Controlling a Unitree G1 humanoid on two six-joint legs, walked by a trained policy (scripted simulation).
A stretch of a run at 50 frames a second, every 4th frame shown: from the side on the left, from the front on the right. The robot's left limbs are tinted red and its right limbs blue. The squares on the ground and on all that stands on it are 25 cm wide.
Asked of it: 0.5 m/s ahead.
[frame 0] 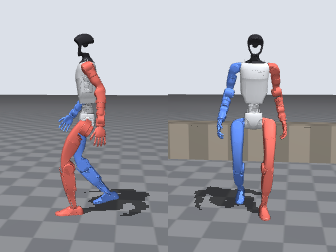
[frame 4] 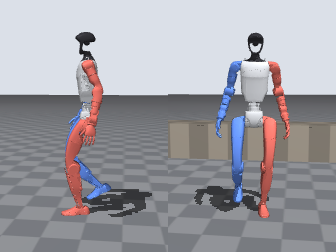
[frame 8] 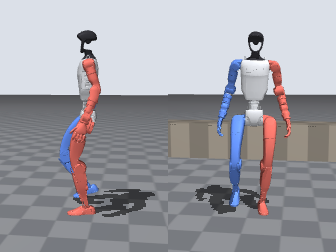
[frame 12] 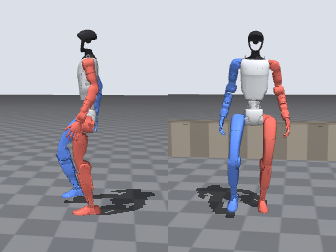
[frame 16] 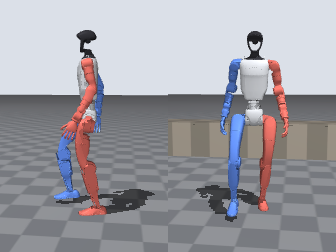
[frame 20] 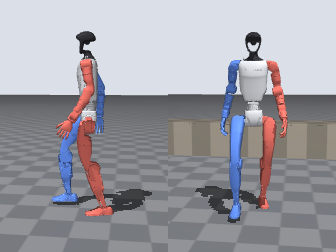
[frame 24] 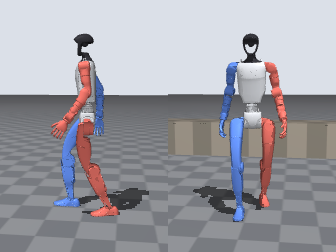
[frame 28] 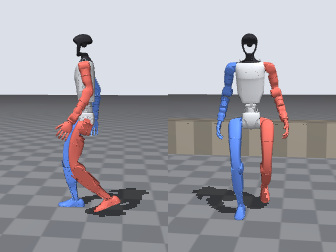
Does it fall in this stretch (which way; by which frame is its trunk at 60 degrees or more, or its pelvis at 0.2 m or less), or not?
no
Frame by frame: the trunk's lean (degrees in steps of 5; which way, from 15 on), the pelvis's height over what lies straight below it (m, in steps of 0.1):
0: 5, 0.8
4: 5, 0.8
8: 0, 0.8
12: 0, 0.8
16: 0, 0.8
20: 5, 0.8
24: 5, 0.8
28: 5, 0.8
